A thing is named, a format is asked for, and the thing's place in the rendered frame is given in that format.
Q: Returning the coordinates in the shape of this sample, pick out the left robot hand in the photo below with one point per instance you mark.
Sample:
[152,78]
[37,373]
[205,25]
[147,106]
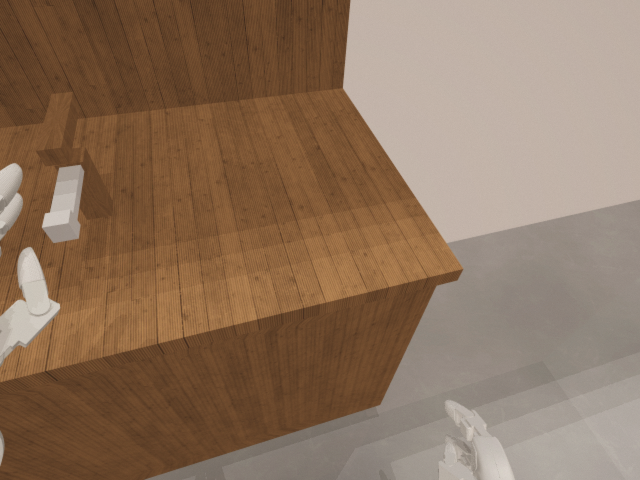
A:
[23,321]

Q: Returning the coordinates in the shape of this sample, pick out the right robot hand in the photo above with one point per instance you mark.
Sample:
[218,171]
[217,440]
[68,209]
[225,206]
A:
[484,460]

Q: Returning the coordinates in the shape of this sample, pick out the counter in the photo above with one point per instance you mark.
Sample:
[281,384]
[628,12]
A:
[250,261]

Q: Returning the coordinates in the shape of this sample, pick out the tap lever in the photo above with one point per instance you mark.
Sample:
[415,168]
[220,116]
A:
[61,224]

